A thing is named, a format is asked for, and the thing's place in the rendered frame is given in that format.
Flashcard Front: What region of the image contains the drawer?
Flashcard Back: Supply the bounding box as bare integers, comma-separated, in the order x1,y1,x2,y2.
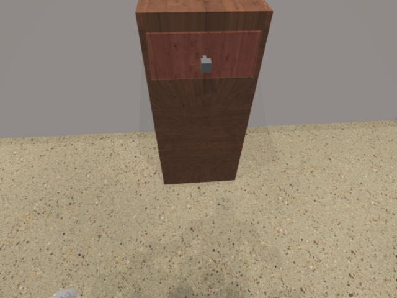
146,30,261,79

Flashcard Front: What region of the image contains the handle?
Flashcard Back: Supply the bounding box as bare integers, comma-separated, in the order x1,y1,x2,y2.
200,55,212,73

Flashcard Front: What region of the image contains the cabinet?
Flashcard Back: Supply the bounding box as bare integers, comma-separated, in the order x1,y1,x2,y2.
135,0,273,184

